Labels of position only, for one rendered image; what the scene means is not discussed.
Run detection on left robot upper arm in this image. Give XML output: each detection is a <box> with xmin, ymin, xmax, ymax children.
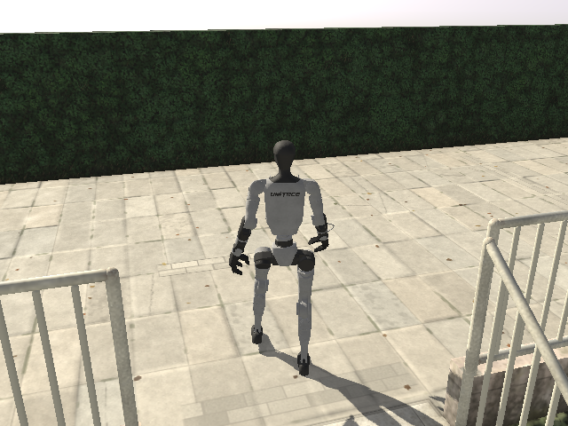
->
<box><xmin>243</xmin><ymin>179</ymin><xmax>266</xmax><ymax>230</ymax></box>

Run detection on left robot foot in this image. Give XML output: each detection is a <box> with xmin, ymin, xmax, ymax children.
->
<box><xmin>251</xmin><ymin>325</ymin><xmax>263</xmax><ymax>344</ymax></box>

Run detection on left robot hand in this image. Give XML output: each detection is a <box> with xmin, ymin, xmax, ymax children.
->
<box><xmin>229</xmin><ymin>252</ymin><xmax>249</xmax><ymax>275</ymax></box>

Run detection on left robot forearm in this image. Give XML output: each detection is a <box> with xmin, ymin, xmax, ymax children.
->
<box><xmin>232</xmin><ymin>216</ymin><xmax>251</xmax><ymax>256</ymax></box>

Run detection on right robot upper arm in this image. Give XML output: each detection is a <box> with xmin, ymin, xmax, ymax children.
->
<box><xmin>303</xmin><ymin>178</ymin><xmax>325</xmax><ymax>226</ymax></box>

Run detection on right robot hand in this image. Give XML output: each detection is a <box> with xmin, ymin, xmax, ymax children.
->
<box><xmin>308</xmin><ymin>236</ymin><xmax>329</xmax><ymax>252</ymax></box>

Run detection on right robot forearm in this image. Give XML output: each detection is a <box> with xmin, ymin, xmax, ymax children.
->
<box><xmin>315</xmin><ymin>213</ymin><xmax>328</xmax><ymax>241</ymax></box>

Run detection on robot left shin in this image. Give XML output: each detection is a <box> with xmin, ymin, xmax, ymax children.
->
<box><xmin>253</xmin><ymin>279</ymin><xmax>265</xmax><ymax>333</ymax></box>

